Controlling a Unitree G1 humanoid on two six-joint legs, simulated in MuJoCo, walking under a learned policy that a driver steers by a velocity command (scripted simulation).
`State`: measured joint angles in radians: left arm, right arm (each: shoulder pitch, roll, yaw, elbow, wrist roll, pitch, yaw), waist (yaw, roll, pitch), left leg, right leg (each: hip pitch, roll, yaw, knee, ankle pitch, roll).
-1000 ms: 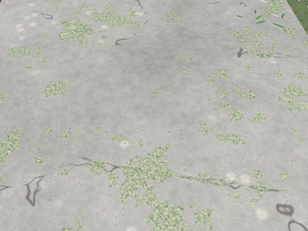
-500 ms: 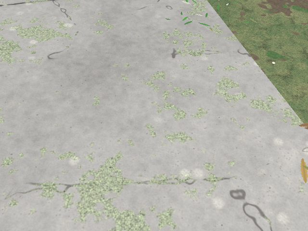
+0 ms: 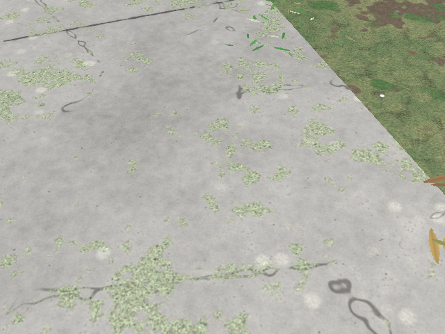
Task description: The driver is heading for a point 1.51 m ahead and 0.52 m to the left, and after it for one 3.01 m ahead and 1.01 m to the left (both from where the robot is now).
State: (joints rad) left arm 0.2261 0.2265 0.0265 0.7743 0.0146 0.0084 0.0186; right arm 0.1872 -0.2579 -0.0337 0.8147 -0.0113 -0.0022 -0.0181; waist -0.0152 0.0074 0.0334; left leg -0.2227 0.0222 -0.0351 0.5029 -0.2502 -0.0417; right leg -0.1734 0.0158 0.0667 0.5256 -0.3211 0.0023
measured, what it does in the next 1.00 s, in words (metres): walks ahead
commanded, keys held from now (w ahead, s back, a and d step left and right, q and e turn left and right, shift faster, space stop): no key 0.40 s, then w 0.60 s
